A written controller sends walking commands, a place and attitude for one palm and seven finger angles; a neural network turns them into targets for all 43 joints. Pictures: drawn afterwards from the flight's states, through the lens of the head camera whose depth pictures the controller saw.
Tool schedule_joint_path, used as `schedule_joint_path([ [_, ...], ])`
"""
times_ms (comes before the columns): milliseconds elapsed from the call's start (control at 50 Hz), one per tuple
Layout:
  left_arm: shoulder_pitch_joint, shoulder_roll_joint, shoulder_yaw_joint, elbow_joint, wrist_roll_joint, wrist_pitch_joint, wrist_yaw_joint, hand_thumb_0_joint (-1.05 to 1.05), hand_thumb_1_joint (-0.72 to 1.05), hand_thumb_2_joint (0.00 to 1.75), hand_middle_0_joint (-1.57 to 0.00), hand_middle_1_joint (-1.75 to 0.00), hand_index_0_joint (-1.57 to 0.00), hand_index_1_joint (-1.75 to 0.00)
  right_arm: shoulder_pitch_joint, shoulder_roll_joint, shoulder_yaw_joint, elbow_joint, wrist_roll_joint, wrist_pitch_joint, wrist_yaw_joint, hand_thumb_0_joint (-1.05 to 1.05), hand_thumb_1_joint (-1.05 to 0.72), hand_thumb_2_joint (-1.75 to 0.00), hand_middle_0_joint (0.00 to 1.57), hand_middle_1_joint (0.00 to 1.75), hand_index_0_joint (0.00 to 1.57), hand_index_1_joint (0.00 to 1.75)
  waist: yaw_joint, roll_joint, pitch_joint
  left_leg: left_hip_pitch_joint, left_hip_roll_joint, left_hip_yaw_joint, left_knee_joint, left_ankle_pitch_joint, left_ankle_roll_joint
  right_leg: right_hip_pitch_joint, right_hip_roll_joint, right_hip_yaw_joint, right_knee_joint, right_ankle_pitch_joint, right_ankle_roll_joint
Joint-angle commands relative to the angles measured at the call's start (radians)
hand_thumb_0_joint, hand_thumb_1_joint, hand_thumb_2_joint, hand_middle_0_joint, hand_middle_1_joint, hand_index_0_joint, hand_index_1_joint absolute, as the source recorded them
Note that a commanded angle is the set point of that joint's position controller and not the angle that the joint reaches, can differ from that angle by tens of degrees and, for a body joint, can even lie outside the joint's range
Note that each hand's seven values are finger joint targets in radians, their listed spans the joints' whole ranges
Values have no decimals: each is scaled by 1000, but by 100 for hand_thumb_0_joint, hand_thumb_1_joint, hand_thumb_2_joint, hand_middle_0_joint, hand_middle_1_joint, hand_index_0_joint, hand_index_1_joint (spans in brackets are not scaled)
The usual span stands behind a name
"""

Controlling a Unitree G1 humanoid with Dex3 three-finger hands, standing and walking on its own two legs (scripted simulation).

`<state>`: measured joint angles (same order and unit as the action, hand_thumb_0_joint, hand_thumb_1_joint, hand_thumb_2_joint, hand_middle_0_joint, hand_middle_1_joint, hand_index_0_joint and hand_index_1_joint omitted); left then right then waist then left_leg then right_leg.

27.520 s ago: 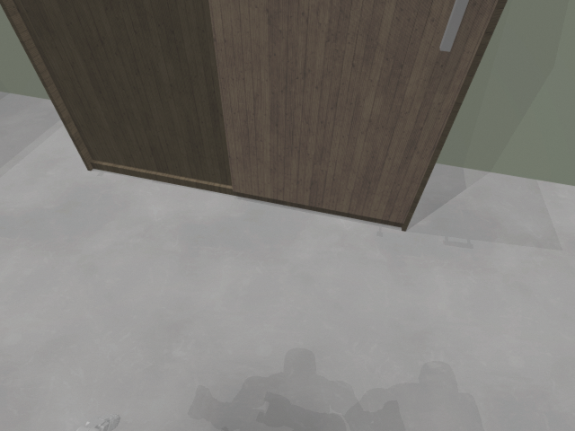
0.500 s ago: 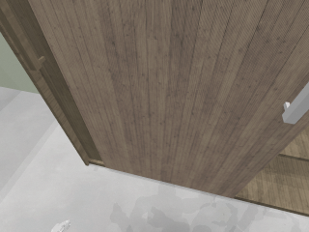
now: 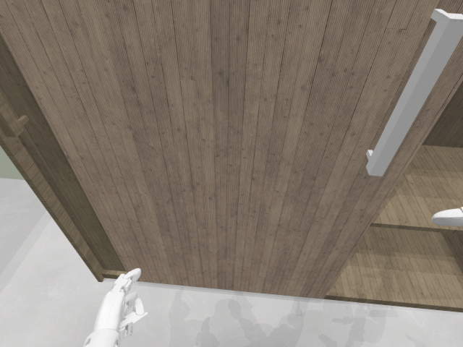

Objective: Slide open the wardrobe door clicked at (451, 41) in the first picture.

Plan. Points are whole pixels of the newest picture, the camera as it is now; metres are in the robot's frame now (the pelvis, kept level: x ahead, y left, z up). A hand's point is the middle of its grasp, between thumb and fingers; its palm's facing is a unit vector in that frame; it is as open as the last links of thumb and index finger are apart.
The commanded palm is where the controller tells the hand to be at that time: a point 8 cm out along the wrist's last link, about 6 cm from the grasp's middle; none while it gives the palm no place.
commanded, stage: draw the hand back to the body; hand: right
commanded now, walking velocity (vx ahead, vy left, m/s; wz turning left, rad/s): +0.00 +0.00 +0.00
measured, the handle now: (401, 103) +0.46 -0.31 +0.22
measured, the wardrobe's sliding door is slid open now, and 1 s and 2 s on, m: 0.66 0.66 0.66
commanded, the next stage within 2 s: step back with the hand held close in 1.60 s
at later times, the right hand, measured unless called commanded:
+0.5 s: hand (458, 215) +0.24 -0.29 +0.19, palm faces +0.18 +0.98 -0.06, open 14.6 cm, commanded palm +0.20 -0.34 +0.19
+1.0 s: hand (430, 223) +0.24 -0.26 +0.17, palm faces +0.47 +0.80 -0.36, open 11.0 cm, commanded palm +0.19 -0.30 +0.18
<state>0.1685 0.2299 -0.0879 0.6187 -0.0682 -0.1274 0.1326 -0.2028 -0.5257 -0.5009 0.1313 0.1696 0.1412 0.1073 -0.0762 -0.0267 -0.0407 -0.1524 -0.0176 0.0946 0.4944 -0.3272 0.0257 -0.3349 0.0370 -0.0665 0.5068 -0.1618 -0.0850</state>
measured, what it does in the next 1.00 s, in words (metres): stands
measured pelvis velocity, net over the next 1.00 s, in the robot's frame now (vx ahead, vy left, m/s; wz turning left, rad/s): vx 0.02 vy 0.01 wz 0.04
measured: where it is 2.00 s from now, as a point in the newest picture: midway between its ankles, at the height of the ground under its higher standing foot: outside the picture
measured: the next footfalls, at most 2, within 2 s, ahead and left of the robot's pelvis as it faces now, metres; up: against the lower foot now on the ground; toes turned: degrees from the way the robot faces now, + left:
none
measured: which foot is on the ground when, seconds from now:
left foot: down 0.00-1.00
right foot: down 0.00-1.00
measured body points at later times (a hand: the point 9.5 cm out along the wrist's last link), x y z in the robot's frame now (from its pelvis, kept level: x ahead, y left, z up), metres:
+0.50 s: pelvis -0.01 +0.02 +0.00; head -0.06 +0.03 +0.45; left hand +0.17 +0.25 -0.06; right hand +0.22 -0.35 +0.19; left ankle -0.04 +0.10 -0.73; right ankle +0.07 -0.06 -0.73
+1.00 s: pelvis +0.02 +0.01 +0.01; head +0.00 +0.03 +0.46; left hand +0.20 +0.24 -0.08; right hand +0.21 -0.30 +0.19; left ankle -0.04 +0.10 -0.73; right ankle +0.07 -0.06 -0.73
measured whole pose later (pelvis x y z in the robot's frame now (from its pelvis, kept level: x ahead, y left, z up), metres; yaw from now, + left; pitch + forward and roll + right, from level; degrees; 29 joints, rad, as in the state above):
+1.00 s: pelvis +0.02 +0.01 +0.01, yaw +2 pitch -4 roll +0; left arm 0.21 0.24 -0.04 0.67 -0.02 -0.14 0.06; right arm 0.34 -0.38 -0.38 -0.27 0.10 -0.06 -0.10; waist -0.07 -0.05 -0.01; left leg -0.02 -0.03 0.05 0.39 -0.31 0.04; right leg -0.19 0.03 -0.09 0.42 -0.16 -0.06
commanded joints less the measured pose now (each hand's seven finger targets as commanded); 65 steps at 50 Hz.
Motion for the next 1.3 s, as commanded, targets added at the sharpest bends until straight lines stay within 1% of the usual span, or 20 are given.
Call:
schedule_joint_path([
  [0, -77, 144, 54, -110, 4, -58, 31, 0, 90, 90, -20, -30, -20, -30, -407, -323, -63, -183, 0, -63, -6, 0, 55, -20, 25, 115, 25, 115, 51, -113, -142, -231, -9, -54, -99, 73, 10, 301, -64, 175, -113, -89, 50],
  [20, -87, 164, 42, -98, -19, -66, 43, 0, 90, 90, -20, -30, -20, -30, -387, -255, 1, -37, 112, -14, 116, 0, 55, -20, 25, 115, 25, 115, 82, -88, -153, -186, -1, -59, -122, 81, 12, 326, -65, 182, -123, -103, 53],
  [60, -105, 165, 37, -114, -36, -82, 62, 0, 90, 90, -20, -30, -20, -30, -418, -358, -59, -41, 149, 12, 226, 0, 55, -20, 25, 115, 25, 115, 57, -80, -179, -152, -1, -68, -141, 94, 11, 328, -55, 161, -97, -61, 36],
  [80, -116, 163, 29, -129, -39, -94, 62, 0, 90, 90, -20, -30, -20, -30, -446, -365, -46, -70, 162, 25, 275, 0, 55, -20, 25, 115, 25, 115, 54, -128, -191, -143, 4, -73, -144, 105, 12, 338, -49, 158, -93, -36, 33],
  [140, -112, 158, 19, -154, -38, -119, 47, 0, 90, 90, -20, -30, -20, -30, -414, -437, -104, -54, 184, 28, 365, 0, 55, -20, 25, 115, 25, 115, 35, -117, -159, -150, -1, -68, -151, 90, 13, 329, -47, 178, -102, -38, 33],
  [160, -107, 158, 23, -162, -34, -121, 38, 0, 90, 90, -20, -30, -20, -30, -356, -477, -153, -59, 187, 19, 359, 0, 55, -20, 25, 115, 25, 115, 15, -117, -156, -133, -1, -76, -159, 92, 17, 311, -45, 169, -95, -24, 32],
  [260, -107, 151, 34, -197, -39, -147, -2, 0, 90, 90, -20, -30, -20, -30, -176, -388, -168, -78, 221, 8, 324, 0, 55, -20, 25, 115, 25, 115, -3, -75, -127, -136, 1, -82, -153, 56, 12, 267, -53, 162, -101, -70, 38],
  [320, -106, 155, 40, -202, -45, -153, -9, 0, 90, 90, -20, -30, -20, -30, -133, -323, -123, -140, 221, 36, 314, 0, 55, -20, 25, 115, 25, 115, 11, -86, -103, -175, 2, -80, -149, 41, -2, 267, -57, 154, -101, -98, 37],
  [500, -118, 146, 41, -177, -33, -174, 9, 0, 90, 90, -20, -30, -20, -30, -123, -318, -144, -309, 221, 13, 259, 0, 37, -29, 24, 104, 24, 104, 18, -74, -86, -176, 7, -104, -164, 22, -17, 273, -54, 142, -79, -78, 31],
  [520, -88, 160, 59, -135, 23, -174, -23, 0, 90, 90, -20, -30, -20, -30, -91, -389, -138, -344, 37, -88, 69, 0, 33, -31, 24, 102, 24, 102, 13, -101, 57, -245, 26, -150, -241, -28, -1, 193, -47, 146, -79, -131, 46],
  [540, -99, 155, 62, -128, 22, -174, -29, 0, 90, 90, -20, -30, -20, -30, 7, -238, -59, -320, 25, -122, -10, 0, 30, -32, 24, 100, 24, 100, 30, -114, 69, -247, 43, -137, -232, -53, 10, 199, -56, 155, -96, -188, 56],
  [580, -99, 153, 72, -123, 24, -160, -38, 0, 90, 90, -20, -30, -20, -30, 90, -188, -27, -422, -8, -183, -106, 0, 22, -36, 24, 96, 24, 96, 26, -92, 20, -196, 41, -123, -218, -56, 10, 231, -66, 152, -125, -229, 52],
  [640, -95, 154, 79, -115, 29, -146, -41, 0, 90, 90, -20, -30, -20, -30, 110, -191, -36, -502, -43, -244, -182, 0, 12, -41, 24, 89, 24, 89, 20, -93, -64, -143, 32, -115, -193, -12, 9, 275, -67, 145, -145, -201, 46],
  [660, -91, 157, 84, -104, 35, -140, -39, 0, 90, 90, -20, -30, -20, -30, 147, -186, -39, -469, -48, -249, -197, 0, 8, -43, 23, 87, 23, 87, 18, -39, -58, -130, 29, -112, -195, 1, 5, 262, -70, 141, -148, -184, 41],
  [820, -107, 136, 92, -101, 42, -100, -43, 0, 90, 90, -20, -30, -20, -30, 283, -100, 9, -568, -70, -281, -234, 0, -21, -57, 22, 70, 22, 70, 11, -79, -67, -66, 21, -99, -185, 133, 8, 329, -72, 121, -157, 6, 40],
  [860, -107, 144, 96, -103, 47, -89, -46, 0, 90, 90, -20, -30, -20, -30, 341, -113, -12, -568, -72, -277, -231, 0, -28, -60, 22, 66, 22, 66, 2, -24, -79, -45, 20, -95, -190, 189, 6, 328, -71, 109, -144, 76, 38],
  [920, -109, 130, 97, -119, 48, -71, -55, 0, 90, 90, -20, -30, -20, -30, 410, -74, 18, -623, -70, -272, -225, 0, -39, -65, 22, 60, 22, 60, 3, -34, -75, -25, 21, -91, -176, 246, 4, 338, -72, 101, -140, 147, 41],
  [1160, -109, 121, 100, -159, 53, -15, -65, 0, 90, 90, -20, -30, -20, -30, 583, -47, 43, -723, -69, -238, -211, 0, -83, -87, 20, 34, 20, 34, 3, -4, -58, -11, 22, -87, -188, 336, -4, 342, -73, 81, -122, 231, 40],
  [1200, -113, 116, 98, -165, 53, -10, -65, 0, 90, 90, -20, -30, -20, -30, 571, -38, 60, -764, -71, -237, -210, 0, -90, -90, 20, 30, 20, 30, 5, -48, -58, -20, 24, -92, -187, 345, -6, 351, -68, 77, -117, 239, 41],
  [1280, -111, 110, 100, -161, 55, 3, -56, 0, 90, 90, -20, -30, -20, -30, 585, -41, 44, -738, -64, -227, -217, 0, -90, -90, 20, 30, 20, 30, 8, -8, -41, -7, 28, -92, -187, 356, -7, 334, -66, 74, -118, 224, 39],
])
